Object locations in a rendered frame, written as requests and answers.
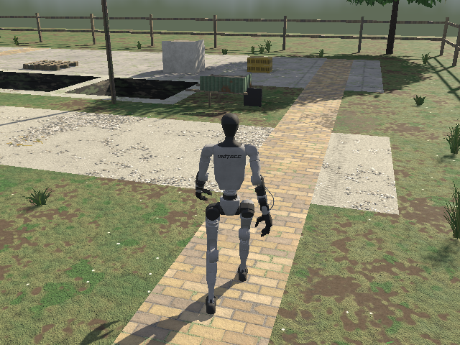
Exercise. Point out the right robot upper arm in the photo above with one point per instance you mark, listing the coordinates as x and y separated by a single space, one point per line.
254 160

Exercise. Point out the left robot upper arm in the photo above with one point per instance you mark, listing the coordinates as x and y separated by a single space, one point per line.
206 153

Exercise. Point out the left robot forearm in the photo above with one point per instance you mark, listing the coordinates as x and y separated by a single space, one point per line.
199 185

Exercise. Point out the right robot forearm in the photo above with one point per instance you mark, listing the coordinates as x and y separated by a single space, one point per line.
262 197

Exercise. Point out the robot right hand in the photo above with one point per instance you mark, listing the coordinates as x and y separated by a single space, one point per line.
268 220

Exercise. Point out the robot left hand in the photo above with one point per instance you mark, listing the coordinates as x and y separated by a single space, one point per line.
198 195

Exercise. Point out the left robot foot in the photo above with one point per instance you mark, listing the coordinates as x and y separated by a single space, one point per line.
210 308

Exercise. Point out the robot left thigh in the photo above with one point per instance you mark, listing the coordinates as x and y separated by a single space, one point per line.
212 230

